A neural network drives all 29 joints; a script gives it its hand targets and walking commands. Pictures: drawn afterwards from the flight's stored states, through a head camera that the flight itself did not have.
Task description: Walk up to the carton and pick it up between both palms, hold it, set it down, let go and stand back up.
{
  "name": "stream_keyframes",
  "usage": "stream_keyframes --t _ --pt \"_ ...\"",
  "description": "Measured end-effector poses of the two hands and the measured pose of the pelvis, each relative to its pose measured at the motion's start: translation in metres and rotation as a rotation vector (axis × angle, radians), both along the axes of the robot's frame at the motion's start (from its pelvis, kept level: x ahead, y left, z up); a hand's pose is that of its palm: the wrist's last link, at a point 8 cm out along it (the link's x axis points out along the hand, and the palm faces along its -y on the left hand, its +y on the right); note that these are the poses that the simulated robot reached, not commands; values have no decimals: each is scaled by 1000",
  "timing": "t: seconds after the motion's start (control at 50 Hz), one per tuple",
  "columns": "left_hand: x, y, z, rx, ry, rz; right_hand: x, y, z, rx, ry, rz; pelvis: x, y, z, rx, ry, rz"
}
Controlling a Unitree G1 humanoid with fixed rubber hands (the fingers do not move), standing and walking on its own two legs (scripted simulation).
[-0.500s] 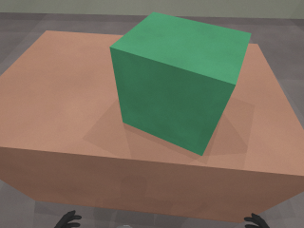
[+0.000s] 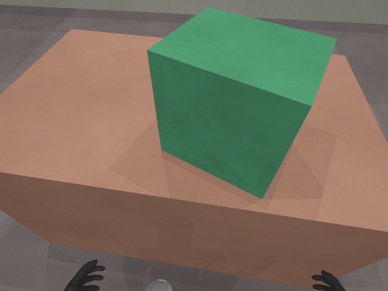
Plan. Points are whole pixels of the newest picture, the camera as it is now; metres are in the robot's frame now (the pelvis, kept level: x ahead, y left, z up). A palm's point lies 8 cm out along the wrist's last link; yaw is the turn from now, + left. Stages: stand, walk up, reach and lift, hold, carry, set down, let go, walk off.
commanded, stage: walk up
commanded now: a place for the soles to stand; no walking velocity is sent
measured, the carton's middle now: (234, 103) +0.51 -0.05 +0.10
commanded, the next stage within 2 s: reach and lift in 0.08 s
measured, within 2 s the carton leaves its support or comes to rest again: neither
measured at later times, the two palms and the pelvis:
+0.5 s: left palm (89, 257) +0.19 +0.24 -0.06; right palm out of the picture +0.11 -0.26 -0.03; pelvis -0.01 -0.01 +0.02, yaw -7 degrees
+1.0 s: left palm (60, 223) +0.24 +0.30 +0.00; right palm (319, 278) +0.16 -0.19 +0.00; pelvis +0.04 +0.09 +0.03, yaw -12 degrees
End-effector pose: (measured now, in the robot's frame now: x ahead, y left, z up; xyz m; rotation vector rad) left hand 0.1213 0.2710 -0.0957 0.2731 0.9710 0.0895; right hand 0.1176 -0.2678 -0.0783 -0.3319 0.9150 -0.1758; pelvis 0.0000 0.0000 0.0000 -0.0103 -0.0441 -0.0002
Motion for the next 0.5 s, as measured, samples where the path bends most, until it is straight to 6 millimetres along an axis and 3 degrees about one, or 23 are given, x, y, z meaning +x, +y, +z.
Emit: stream_keyframes --t 0.16,0.24,0.34,0.42,0.5 --pt "-6 -6 1 29 34 46 12 -15 -1 -7 -66 -1 -2 -11 0 3 19 -29" --pt "20 -17 3 20 34 42 23 -11 -1 27 -157 -15 -9 -16 -1 23 -2 -56" --pt "57 -34 27 -40 -97 3 20 2 21 37 -242 -14 -13 -19 11 37 -57 -68" --pt "68 -36 37 -81 -135 -30 5 2 39 -2 -267 -60 -12 -15 19 37 -91 -94" --pt "71 -26 39 -93 -135 -26 -3 6 52 -20 -279 -104 -12 -9 22 29 -118 -118"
